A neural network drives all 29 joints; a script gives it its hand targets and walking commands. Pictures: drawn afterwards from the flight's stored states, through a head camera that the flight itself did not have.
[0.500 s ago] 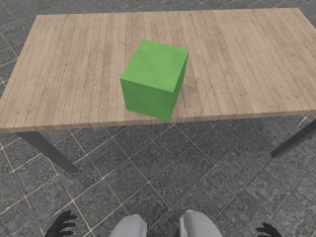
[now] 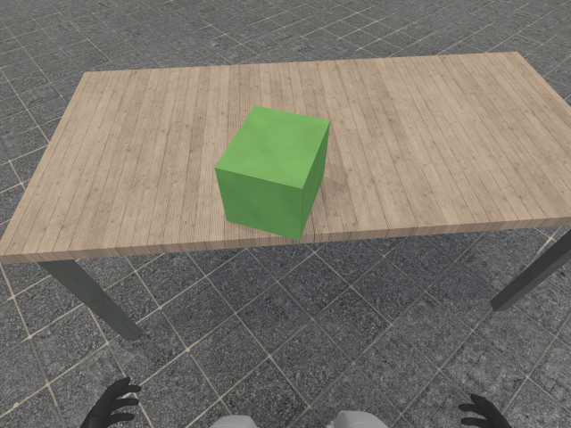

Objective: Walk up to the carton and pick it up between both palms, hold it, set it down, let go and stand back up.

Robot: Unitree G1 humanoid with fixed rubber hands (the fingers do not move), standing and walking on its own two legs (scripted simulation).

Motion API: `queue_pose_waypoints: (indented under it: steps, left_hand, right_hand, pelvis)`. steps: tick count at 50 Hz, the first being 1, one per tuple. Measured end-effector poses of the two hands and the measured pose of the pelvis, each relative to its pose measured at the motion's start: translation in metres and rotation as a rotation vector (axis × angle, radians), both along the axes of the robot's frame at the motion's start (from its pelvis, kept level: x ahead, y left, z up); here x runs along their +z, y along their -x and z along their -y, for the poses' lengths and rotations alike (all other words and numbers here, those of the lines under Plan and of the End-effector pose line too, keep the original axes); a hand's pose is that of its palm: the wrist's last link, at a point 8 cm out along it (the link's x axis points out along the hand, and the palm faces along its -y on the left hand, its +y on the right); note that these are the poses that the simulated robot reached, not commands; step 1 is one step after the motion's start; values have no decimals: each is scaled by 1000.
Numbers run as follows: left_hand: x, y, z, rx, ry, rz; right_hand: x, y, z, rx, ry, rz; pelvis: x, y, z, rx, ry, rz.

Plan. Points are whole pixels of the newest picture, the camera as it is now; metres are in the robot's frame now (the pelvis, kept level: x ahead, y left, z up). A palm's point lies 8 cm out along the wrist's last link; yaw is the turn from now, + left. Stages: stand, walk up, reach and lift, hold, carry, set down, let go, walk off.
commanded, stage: walk up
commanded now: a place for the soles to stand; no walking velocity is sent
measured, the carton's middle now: (276, 172) +0.58 +0.04 -0.04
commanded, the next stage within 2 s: none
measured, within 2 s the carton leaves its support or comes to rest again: neither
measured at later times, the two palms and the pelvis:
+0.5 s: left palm out of the picture +0.08 +0.33 -0.11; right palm out of the picture +0.12 -0.24 -0.08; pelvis +0.03 +0.05 +0.00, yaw +1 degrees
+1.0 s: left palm (94, 371) +0.21 +0.32 -0.11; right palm (487, 418) +0.14 -0.26 -0.08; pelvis +0.13 +0.03 +0.00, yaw +1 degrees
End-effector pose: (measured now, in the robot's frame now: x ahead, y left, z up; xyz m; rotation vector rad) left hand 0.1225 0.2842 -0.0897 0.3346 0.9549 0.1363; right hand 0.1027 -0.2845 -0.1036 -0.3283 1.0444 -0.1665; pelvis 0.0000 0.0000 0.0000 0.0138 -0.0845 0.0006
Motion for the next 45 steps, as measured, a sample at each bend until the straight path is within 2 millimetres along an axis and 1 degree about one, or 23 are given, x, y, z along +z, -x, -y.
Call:
queue_pose_waypoints:
  steps: [11, 16, 19, 22, 24, 26, 28, 34, 37, 40, 45]
  left_hand:
    - [-4, 14, -8, 15, 8, -28]
    - [-2, 23, -12, 22, 15, -32]
    - [-3, 33, -21, 34, 13, -54]
    - [-7, 42, -35, 54, 13, -82]
    - [-13, 43, -45, 66, 24, -101]
    - [-23, 39, -56, 72, 42, -114]
    - [-26, 31, -63, 77, 58, -118]
    - [-28, 1, -75, 54, 84, -113]
    - [-31, -12, -76, 52, 88, -118]
    - [-32, -27, -72, 51, 89, -122]
    - [-29, -56, -60, 51, 72, -113]
  right_hand:
    - [2, 8, -5, -9, 6, -16]
    - [8, 10, -9, -5, -12, -18]
    - [12, 5, -18, 6, -12, -8]
    - [15, -6, -32, 23, -12, 9]
    - [18, -14, -43, 34, -6, 25]
    - [19, -19, -54, 42, 8, 44]
    - [23, -18, -62, 40, 20, 40]
    - [39, -3, -65, 4, 72, -20]
    - [42, -1, -64, -8, 88, -42]
    - [42, -2, -60, -23, 95, -51]
    - [34, -14, -46, -39, 91, -60]
  pelvis:
    - [2, 6, -7, 0, 9, 4]
    - [6, -3, -10, 0, 11, -10]
    - [7, -8, -17, 8, 11, -16]
    - [6, -17, -30, 15, 19, -13]
    - [4, -24, -41, 17, 31, -12]
    - [0, -31, -53, 20, 45, -10]
    - [0, -39, -61, 23, 54, -3]
    - [7, -65, -72, 16, 73, -2]
    - [6, -78, -72, 16, 73, 1]
    - [5, -91, -68, 17, 68, 10]
    - [2, -112, -54, 17, 49, 18]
